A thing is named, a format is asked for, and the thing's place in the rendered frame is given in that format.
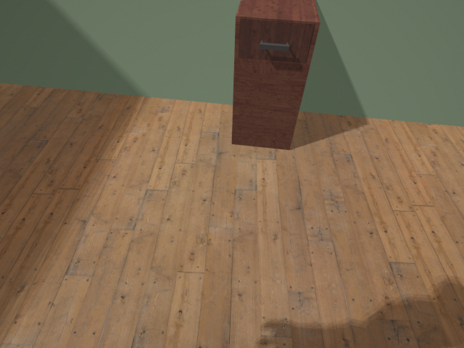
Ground cabinet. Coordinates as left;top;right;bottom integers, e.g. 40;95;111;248
232;0;320;150

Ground drawer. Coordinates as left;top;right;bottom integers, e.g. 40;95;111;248
239;19;314;63

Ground handle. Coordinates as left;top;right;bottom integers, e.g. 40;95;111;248
260;41;289;51

